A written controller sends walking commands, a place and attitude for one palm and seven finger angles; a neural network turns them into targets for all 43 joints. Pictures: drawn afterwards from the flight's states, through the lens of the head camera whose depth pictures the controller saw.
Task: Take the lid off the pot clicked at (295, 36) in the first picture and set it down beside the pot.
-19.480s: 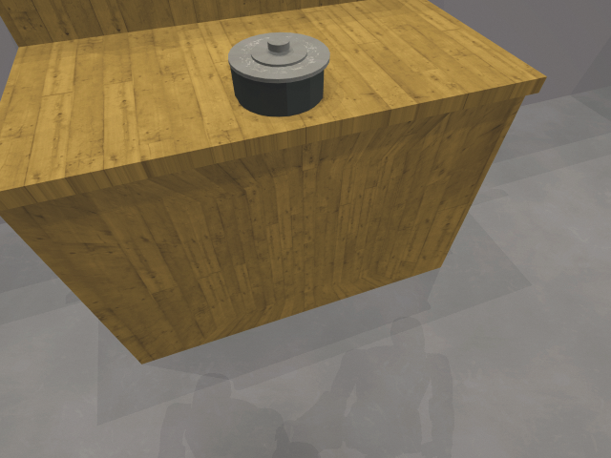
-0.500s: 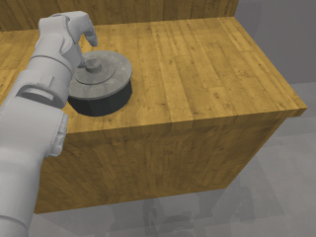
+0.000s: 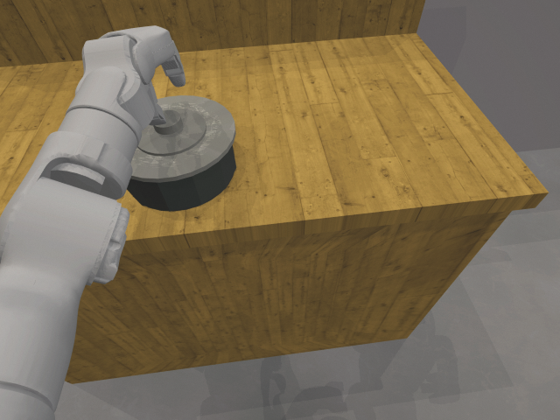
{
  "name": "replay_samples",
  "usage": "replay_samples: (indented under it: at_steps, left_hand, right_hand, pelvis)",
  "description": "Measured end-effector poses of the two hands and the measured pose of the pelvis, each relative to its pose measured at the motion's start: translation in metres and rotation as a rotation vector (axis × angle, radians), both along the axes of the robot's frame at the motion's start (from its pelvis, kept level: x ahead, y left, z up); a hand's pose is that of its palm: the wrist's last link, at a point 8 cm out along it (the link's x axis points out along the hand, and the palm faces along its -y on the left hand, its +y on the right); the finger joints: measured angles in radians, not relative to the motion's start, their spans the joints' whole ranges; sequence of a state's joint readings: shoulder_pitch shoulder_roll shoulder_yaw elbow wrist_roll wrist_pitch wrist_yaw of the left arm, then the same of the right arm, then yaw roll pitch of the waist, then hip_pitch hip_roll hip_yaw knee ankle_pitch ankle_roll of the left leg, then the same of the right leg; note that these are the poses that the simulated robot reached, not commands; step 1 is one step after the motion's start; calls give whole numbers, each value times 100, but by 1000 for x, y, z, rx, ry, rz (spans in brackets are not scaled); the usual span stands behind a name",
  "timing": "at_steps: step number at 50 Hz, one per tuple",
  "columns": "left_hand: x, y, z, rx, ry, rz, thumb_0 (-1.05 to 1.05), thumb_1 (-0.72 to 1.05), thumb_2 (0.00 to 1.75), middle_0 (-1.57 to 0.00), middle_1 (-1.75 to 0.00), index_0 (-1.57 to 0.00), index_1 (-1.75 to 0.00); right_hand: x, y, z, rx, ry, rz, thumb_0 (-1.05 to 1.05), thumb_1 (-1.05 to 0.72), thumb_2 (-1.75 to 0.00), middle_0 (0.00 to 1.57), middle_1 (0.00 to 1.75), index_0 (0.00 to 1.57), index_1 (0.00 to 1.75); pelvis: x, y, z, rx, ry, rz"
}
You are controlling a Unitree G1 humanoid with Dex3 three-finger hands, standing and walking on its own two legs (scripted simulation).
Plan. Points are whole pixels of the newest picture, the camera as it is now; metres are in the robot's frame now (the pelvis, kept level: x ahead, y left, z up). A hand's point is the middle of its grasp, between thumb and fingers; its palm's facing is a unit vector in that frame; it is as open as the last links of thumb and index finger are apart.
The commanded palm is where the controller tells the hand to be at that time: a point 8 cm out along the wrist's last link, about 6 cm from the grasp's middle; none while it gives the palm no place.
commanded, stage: move the open hand above the knob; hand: left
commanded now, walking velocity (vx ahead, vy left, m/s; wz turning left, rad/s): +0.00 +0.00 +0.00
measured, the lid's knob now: (167, 122) +0.53 +0.14 +0.15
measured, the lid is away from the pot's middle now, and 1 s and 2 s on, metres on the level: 0.00 0.00 0.00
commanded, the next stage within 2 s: lower the open fingers around the knob in 1.06 s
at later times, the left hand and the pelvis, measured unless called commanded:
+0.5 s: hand (151, 96) +0.50 +0.14 +0.22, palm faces -0.28 -0.06 -0.96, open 10.3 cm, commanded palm +0.49 +0.14 +0.27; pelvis +0.00 +0.00 +0.00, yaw +0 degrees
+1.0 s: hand (154, 95) +0.49 +0.14 +0.22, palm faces -0.27 -0.07 -0.96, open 10.3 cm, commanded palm +0.48 +0.14 +0.27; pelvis +0.00 +0.00 +0.00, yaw +0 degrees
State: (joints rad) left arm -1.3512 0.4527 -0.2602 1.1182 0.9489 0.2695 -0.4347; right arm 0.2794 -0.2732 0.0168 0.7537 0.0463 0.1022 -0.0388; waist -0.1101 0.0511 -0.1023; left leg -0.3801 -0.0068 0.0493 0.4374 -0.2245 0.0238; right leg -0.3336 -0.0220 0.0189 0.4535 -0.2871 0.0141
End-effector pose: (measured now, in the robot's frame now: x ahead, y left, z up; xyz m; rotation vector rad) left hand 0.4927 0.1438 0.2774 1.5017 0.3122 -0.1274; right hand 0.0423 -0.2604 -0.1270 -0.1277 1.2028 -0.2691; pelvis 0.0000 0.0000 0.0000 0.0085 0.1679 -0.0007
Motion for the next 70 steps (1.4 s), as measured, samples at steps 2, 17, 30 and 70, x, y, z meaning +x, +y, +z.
replay_samples:
  at_steps: [2,17,30,70]
  left_hand:
    - [-2,0,0,-2,1,7,0,-20,117,-73,-25,-73,-25]
    - [-5,6,0,14,9,19,0,-20,117,-73,-25,-73,-26]
    - [2,-2,-1,-9,5,2,0,-20,117,-73,-25,-73,-26]
    - [-11,3,-10,-30,102,73,0,-20,117,-72,-25,-73,-25]
  right_hand:
    - [3,0,1,-1,-11,3,1,-90,-90,20,30,20,30]
    - [12,-9,8,-38,-37,12,1,-90,-90,20,30,20,30]
    - [-3,-3,2,-19,2,-7,1,-90,-90,20,30,20,30]
    - [5,-4,5,-31,-13,30,1,-90,-90,20,30,20,30]
  pelvis:
    - [-1,-1,0,0,-3,0]
    - [-5,-3,0,-1,-8,8]
    - [-1,0,0,0,0,-1]
    - [-4,1,0,0,-8,17]
